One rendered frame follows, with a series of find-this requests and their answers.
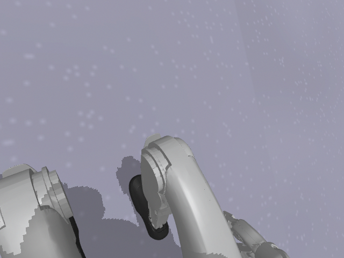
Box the right robot arm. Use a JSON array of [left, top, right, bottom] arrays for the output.
[[255, 242, 290, 258]]

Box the left robot foot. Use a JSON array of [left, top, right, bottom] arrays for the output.
[[69, 216, 86, 258]]

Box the right robot hand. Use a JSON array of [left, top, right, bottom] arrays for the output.
[[223, 211, 267, 258]]

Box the right robot foot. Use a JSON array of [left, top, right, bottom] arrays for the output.
[[129, 175, 169, 240]]

